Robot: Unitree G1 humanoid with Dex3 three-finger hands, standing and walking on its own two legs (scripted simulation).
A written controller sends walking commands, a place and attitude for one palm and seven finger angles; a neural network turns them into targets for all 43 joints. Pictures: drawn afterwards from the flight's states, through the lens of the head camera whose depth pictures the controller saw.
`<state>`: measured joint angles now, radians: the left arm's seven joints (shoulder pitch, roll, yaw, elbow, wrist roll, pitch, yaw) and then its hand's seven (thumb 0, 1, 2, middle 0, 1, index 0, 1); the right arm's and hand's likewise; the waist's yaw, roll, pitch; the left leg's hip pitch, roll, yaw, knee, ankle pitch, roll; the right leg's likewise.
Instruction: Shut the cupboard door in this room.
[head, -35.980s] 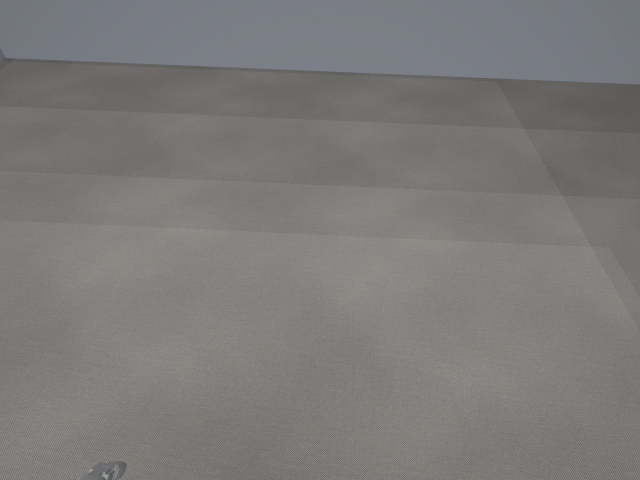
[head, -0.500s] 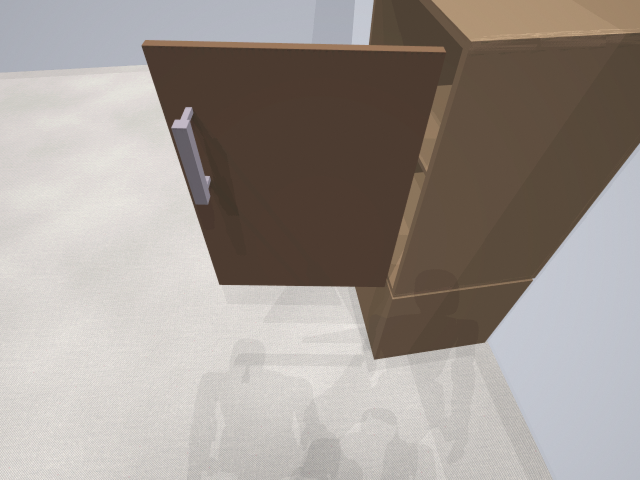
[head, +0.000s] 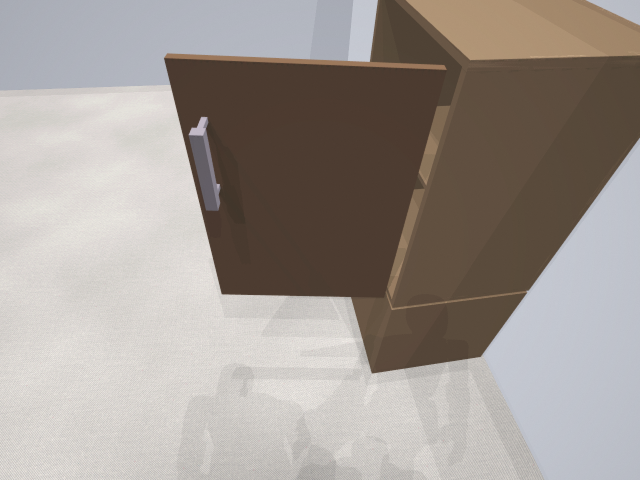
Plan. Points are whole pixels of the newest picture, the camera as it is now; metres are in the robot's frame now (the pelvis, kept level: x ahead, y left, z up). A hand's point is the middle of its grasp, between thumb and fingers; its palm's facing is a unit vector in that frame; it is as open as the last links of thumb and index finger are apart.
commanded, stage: shuffle to correct the standing spot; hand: left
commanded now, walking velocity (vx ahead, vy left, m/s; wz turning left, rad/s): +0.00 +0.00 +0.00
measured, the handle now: (208, 165) +0.58 +0.24 +0.07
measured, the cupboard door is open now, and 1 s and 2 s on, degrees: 80 80 80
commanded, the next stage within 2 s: come to a stop and stand still in 0.70 s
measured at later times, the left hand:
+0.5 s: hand out of the picture -0.01 +0.17 -0.19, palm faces +0.06 -0.99 -0.13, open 7.4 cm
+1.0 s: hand out of the picture +0.14 +0.22 -0.18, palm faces +0.08 -0.98 -0.16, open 7.3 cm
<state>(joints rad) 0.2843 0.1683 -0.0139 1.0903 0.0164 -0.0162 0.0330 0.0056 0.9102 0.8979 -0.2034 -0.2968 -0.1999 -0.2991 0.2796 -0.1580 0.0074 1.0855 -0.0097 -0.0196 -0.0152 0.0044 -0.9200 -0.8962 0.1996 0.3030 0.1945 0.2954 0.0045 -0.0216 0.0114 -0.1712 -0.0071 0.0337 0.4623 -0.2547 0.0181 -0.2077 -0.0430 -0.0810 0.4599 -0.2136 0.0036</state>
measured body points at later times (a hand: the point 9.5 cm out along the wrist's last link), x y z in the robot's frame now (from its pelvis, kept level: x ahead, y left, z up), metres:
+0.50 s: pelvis +0.05 +0.01 -0.01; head +0.05 +0.03 +0.44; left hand -0.01 +0.22 -0.18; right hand +0.01 -0.20 -0.16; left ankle +0.00 +0.11 -0.74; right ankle +0.02 -0.12 -0.74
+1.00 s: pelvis +0.12 +0.05 +0.00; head +0.14 +0.08 +0.45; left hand +0.14 +0.27 -0.17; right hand +0.12 -0.17 -0.14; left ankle +0.10 +0.11 -0.74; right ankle +0.16 -0.09 -0.69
